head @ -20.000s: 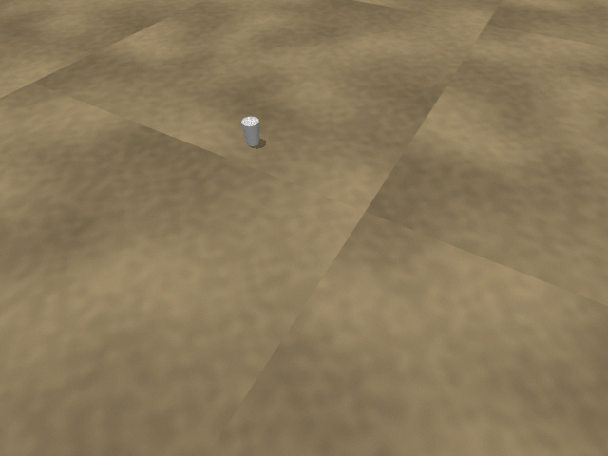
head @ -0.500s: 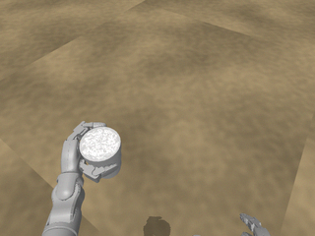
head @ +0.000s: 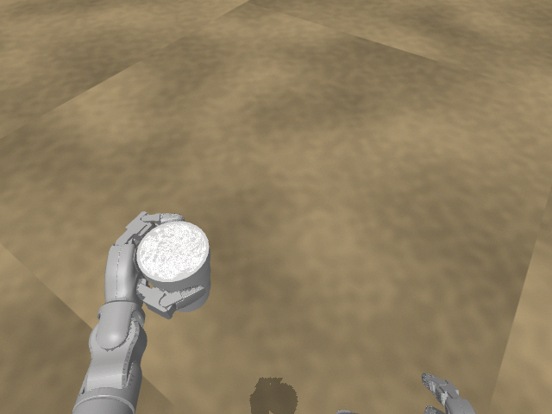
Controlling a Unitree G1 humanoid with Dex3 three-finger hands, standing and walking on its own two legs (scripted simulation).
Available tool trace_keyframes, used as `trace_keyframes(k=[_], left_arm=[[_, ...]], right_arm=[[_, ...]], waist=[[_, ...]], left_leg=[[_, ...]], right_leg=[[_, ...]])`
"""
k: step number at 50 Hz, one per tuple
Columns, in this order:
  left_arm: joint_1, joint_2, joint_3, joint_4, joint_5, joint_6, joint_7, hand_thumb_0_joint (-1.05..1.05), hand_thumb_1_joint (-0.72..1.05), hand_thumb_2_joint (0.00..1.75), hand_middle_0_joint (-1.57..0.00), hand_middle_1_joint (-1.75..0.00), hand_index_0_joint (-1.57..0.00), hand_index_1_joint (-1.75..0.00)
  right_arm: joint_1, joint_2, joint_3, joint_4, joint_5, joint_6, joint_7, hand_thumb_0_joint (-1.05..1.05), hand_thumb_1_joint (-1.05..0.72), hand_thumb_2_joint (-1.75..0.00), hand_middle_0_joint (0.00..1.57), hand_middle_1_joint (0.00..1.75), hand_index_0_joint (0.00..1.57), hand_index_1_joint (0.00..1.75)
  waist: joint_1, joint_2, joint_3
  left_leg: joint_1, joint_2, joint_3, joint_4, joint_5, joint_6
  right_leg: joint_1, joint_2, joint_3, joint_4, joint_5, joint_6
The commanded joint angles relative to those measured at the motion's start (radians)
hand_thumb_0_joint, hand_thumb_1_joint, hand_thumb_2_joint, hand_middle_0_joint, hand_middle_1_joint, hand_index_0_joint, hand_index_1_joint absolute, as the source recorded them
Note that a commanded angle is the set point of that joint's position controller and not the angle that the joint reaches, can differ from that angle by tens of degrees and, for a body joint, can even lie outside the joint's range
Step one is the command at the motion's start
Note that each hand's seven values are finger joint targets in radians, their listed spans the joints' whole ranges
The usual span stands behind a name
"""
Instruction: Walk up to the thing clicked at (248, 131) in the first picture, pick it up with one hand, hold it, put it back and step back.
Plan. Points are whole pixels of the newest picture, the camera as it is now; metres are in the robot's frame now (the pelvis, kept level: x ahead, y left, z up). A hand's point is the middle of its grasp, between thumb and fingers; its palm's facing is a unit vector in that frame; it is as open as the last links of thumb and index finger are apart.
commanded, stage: hold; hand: left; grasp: from the side
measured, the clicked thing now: (181, 272) +0.32 +0.16 +0.01
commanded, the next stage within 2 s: crouch in 0.76 s
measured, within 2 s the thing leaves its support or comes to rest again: neither
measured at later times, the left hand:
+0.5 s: hand (171, 260) +0.33 +0.17 +0.04, palm faces +0.10 -0.99 -0.04, open 11.9 cm
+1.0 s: hand (173, 264) +0.32 +0.17 +0.04, palm faces +0.10 -0.99 -0.04, open 11.9 cm
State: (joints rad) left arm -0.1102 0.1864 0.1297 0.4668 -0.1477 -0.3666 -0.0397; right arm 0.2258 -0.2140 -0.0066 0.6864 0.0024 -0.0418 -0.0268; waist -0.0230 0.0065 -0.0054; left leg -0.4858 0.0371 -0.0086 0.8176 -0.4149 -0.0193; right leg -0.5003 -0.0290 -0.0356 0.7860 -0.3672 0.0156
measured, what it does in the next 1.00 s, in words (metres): stands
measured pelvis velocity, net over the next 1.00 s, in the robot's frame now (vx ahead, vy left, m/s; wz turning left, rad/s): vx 0.00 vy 0.00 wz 0.00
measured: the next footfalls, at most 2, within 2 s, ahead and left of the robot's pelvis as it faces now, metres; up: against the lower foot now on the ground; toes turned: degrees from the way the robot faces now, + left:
none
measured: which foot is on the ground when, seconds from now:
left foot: down 0.00-1.00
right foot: down 0.00-1.00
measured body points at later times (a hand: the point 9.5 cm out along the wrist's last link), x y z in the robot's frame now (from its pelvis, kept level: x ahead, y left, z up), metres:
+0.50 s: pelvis +0.00 +0.00 +0.00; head +0.04 +0.00 +0.45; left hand +0.32 +0.22 +0.05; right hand +0.13 -0.25 -0.11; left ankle +0.00 +0.13 -0.71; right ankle +0.02 -0.13 -0.71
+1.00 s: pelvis +0.00 +0.00 +0.00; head +0.04 +0.00 +0.45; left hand +0.31 +0.22 +0.04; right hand +0.13 -0.25 -0.11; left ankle +0.00 +0.13 -0.71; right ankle +0.02 -0.13 -0.71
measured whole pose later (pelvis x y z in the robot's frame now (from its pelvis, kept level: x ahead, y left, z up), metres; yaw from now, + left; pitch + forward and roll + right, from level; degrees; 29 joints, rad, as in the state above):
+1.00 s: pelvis +0.00 +0.00 +0.00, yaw +0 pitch +5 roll -1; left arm -0.11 0.18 0.12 0.47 -0.14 -0.36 -0.03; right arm 0.23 -0.22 -0.01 0.68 0.00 -0.05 -0.02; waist -0.02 0.01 -0.01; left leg -0.49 0.04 -0.01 0.82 -0.41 -0.02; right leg -0.50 -0.03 -0.04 0.79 -0.37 0.02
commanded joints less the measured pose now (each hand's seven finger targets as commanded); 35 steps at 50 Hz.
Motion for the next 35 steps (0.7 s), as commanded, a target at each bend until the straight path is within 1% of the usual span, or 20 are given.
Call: trace_keyframes(k=[1, 2, 3, 6, 10, 12, 16, 19, 21, 22, 25, 26, 28, 29, 30, 31, 32, 33, 34, 35], left_arm=[[-0.32, 0.119, 0.043, -0.278, -0.035, -0.121, -0.019, 0.0, 0.0, 1.19, -1.19, -1.36, -1.2, -1.37], [-0.355, 0.124, 0.045, -0.33, -0.04, -0.125, -0.017, 0.0, 0.04, 1.19, -1.19, -1.36, -1.2, -1.36], [-0.333, 0.112, 0.035, -0.31, -0.042, -0.125, -0.019, 0.0, 0.04, 1.2, -1.19, -1.37, -1.21, -1.37], [-0.379, 0.152, 0.053, -0.367, -0.04, -0.129, -0.016, 0.0, 0.0, 1.22, -1.21, -1.38, -1.22, -1.39], [-0.344, 0.155, 0.063, -0.379, -0.043, -0.122, -0.004, 0.0, -0.03, 1.2, -1.21, -1.38, -1.22, -1.39], [-0.329, 0.124, 0.039, -0.36, -0.04, -0.108, 0.001, 0.0, -0.04, 1.19, -1.19, -1.37, -1.2, -1.38], [-0.373, 0.15, 0.054, -0.326, -0.025, -0.103, 0.006, 0.0, -0.02, 1.19, -1.18, -1.36, -1.19, -1.36], [-0.373, 0.132, 0.045, -0.342, -0.032, -0.108, -0.001, 0.0, 0.02, 1.2, -1.19, -1.37, -1.2, -1.38], [-0.344, 0.133, 0.053, -0.282, -0.033, -0.1, -0.004, 0.0, 0.0, 1.2, -1.2, -1.37, -1.21, -1.38], [-0.387, 0.136, 0.042, -0.343, -0.034, -0.104, -0.004, 0.0, 0.01, 1.2, -1.19, -1.38, -1.21, -1.38], [-0.353, 0.15, 0.063, -0.312, -0.034, -0.096, -0.004, 0.0, -0.03, 1.19, -1.2, -1.38, -1.21, -1.38], [-0.324, 0.113, 0.039, -0.243, -0.037, -0.09, -0.008, 0.0, -0.04, 1.19, -1.2, -1.37, -1.21, -1.38], [-0.355, 0.142, 0.066, -0.317, -0.038, -0.107, -0.004, 0.0, 0.0, 1.19, -1.18, -1.36, -1.19, -1.36], [-0.347, 0.145, 0.065, -0.302, -0.033, -0.105, -0.005, 0.0, 0.0, 1.2, -1.19, -1.37, -1.2, -1.37], [-0.312, 0.119, 0.038, -0.292, -0.031, -0.103, -0.008, 0.0, 0.0, 1.21, -1.19, -1.38, -1.21, -1.39], [-0.38, 0.157, 0.062, -0.391, -0.036, -0.117, -0.005, 0.0, 0.01, 1.21, -1.2, -1.38, -1.21, -1.39], [-0.372, 0.164, 0.065, -0.395, -0.034, -0.117, -0.003, 0.0, 0.01, 1.21, -1.2, -1.38, -1.21, -1.39], [-0.345, 0.142, 0.048, -0.357, -0.035, -0.108, -0.003, 0.0, 0.0, 1.21, -1.19, -1.38, -1.2, -1.38], [-0.314, 0.134, 0.055, -0.335, -0.039, -0.101, -0.001, 0.0, 0.03, 1.21, -1.19, -1.37, -1.2, -1.38], [-0.353, 0.135, 0.049, -0.375, -0.04, -0.104, 0.001, 0.0, -0.01, 1.19, -1.19, -1.37, -1.2, -1.38]], right_arm=[[-0.023, -0.137, -0.047, -0.127, 0.001, -0.036, -0.004, 0.0, -0.92, -0.91, 0.2, 0.3, 0.2, 0.3], [-0.014, -0.136, -0.048, -0.124, 0.0, -0.038, -0.002, 0.0, -0.92, -0.91, 0.2, 0.3, 0.2, 0.3], [-0.019, -0.138, -0.048, -0.126, 0.004, -0.04, -0.001, 0.0, -0.92, -0.91, 0.2, 0.3, 0.2, 0.3], [-0.02, -0.14, -0.048, -0.13, 0.004, -0.043, -0.003, 0.0, -0.92, -0.91, 0.2, 0.3, 0.2, 0.3], [-0.03, -0.133, -0.042, -0.135, 0.008, -0.04, -0.011, 0.0, -0.93, -0.91, 0.2, 0.3, 0.2, 0.3], [-0.024, -0.132, -0.04, -0.131, 0.007, -0.038, -0.014, 0.0, -0.92, -0.91, 0.2, 0.3, 0.2, 0.3], [-0.02, -0.138, -0.046, -0.119, 0.005, -0.036, -0.015, 0.0, -0.92, -0.91, 0.2, 0.3, 0.2, 0.3], [-0.019, -0.132, -0.044, -0.122, 0.003, -0.037, -0.013, 0.0, -0.92, -0.91, 0.2, 0.3, 0.2, 0.3], [-0.022, -0.139, -0.047, -0.125, 0.005, -0.038, -0.011, 0.0, -0.92, -0.91, 0.2, 0.3, 0.2, 0.3], [-0.014, -0.14, -0.048, -0.125, 0.005, -0.041, -0.009, 0.0, -0.92, -0.91, 0.2, 0.3, 0.2, 0.3], [-0.028, -0.135, -0.044, -0.131, 0.008, -0.041, -0.01, 0.0, -0.92, -0.91, 0.2, 0.3, 0.2, 0.3], [-0.023, -0.135, -0.043, -0.125, 0.007, -0.042, -0.009, 0.0, -0.92, -0.91, 0.2, 0.3, 0.2, 0.3], [-0.031, -0.133, -0.046, -0.126, 0.006, -0.043, -0.006, 0.0, -0.92, -0.91, 0.2, 0.3, 0.2, 0.3], [-0.021, -0.139, -0.049, -0.124, 0.006, -0.042, -0.008, 0.0, -0.92, -0.91, 0.2, 0.3, 0.2, 0.3], [-0.023, -0.141, -0.049, -0.133, 0.005, -0.043, -0.006, 0.0, -0.92, -0.91, 0.2, 0.3, 0.2, 0.3], [-0.022, -0.141, -0.051, -0.134, 0.005, -0.043, -0.005, 0.0, -0.92, -0.91, 0.2, 0.3, 0.2, 0.3], [-0.013, -0.138, -0.049, -0.129, 0.005, -0.043, -0.006, 0.0, -0.92, -0.91, 0.2, 0.3, 0.2, 0.3], [-0.001, -0.137, -0.046, -0.125, 0.007, -0.042, -0.01, 0.0, -0.92, -0.91, 0.2, 0.3, 0.2, 0.3], [-0.007, -0.137, -0.046, -0.124, 0.006, -0.042, -0.009, 0.0, -0.92, -0.91, 0.2, 0.3, 0.2, 0.3], [-0.015, -0.134, -0.045, -0.127, 0.006, -0.043, -0.009, 0.0, -0.92, -0.91, 0.2, 0.3, 0.2, 0.3]], waist=[[-0.007, 0.042, -0.307], [-0.003, 0.041, -0.339], [-0.003, 0.021, -0.33], [-0.003, 0.046, -0.348], [0.002, 0.024, -0.34], [-0.006, 0.022, -0.321], [-0.011, 0.034, -0.292], [-0.001, 0.04, -0.322], [-0.004, 0.038, -0.3], [-0.005, 0.042, -0.333], [-0.001, 0.019, -0.301], [-0.012, -0.008, -0.275], [0.004, 0.03, -0.307], [0.001, 0.025, -0.326], [0.001, 0.028, -0.326], [0.005, 0.064, -0.359], [0.006, 0.063, -0.378], [-0.004, 0.041, -0.373], [0.001, 0.019, -0.342], [-0.001, 0.028, -0.339]], left_leg=[[0.105, -0.031, 0.006, -0.119, 0.248, 0.013], [0.111, -0.029, 0.002, -0.115, 0.257, 0.012], [0.105, -0.03, 0.003, -0.114, 0.257, 0.014], [0.11, -0.033, 0.006, -0.114, 0.257, 0.014], [0.104, -0.037, 0.013, -0.118, 0.235, 0.02], [0.112, -0.034, 0.011, -0.125, 0.24, 0.018], [0.108, -0.027, 0.004, -0.126, 0.252, 0.015], [0.117, -0.029, 0.002, -0.128, 0.25, 0.014], [0.106, -0.031, 0.006, -0.127, 0.239, 0.014], [0.125, -0.029, 0.003, -0.128, 0.254, 0.013], [0.102, -0.034, 0.011, -0.126, 0.235, 0.019], [0.093, -0.032, 0.009, -0.124, 0.234, 0.021], [0.093, -0.035, 0.012, -0.125, 0.222, 0.017], [0.113, -0.031, 0.007, -0.125, 0.242, 0.017], [0.122, -0.03, 0.006, -0.126, 0.267, 0.014], [0.134, -0.03, 0.005, -0.125, 0.283, 0.011], [0.149, -0.029, 0.004, -0.114, 0.317, 0.01], [0.151, -0.029, 0.004, -0.109, 0.341, 0.012], [0.124, -0.028, 0.004, -0.112, 0.33, 0.014], [0.119, -0.031, 0.01, -0.111, 0.309, 0.017]], right_leg=[[0.127, 0.034, -0.011, -0.09, 0.247, -0.025], [0.142, 0.035, -0.013, -0.084, 0.259, -0.026], [0.144, 0.035, -0.013, -0.084, 0.261, -0.024], [0.152, 0.033, -0.008, -0.09, 0.266, -0.023], [0.17, 0.026, -0.003, -0.108, 0.256, -0.017], [0.154, 0.03, -0.008, -0.107, 0.259, -0.019], [0.125, 0.034, -0.015, -0.098, 0.258, -0.024], [0.144, 0.032, -0.015, -0.096, 0.253, -0.024], [0.136, 0.034, -0.014, -0.102, 0.243, -0.024], [0.153, 0.032, -0.015, -0.098, 0.256, -0.025], [0.152, 0.029, -0.008, -0.116, 0.249, -0.019], [0.14, 0.031, -0.01, -0.112, 0.252, -0.016], [0.145, 0.029, -0.009, -0.111, 0.238, -0.02], [0.148, 0.031, -0.013, -0.102, 0.25, -0.022], [0.149, 0.034, -0.015, -0.096, 0.265, -0.024], [0.162, 0.033, -0.013, -0.088, 0.28, -0.027], [0.168, 0.035, -0.014, -0.085, 0.304, -0.027], [0.174, 0.035, -0.014, -0.084, 0.328, -0.025], [0.173, 0.035, -0.015, -0.088, 0.325, -0.024], [0.172, 0.031, -0.008, -0.097, 0.32, -0.02]])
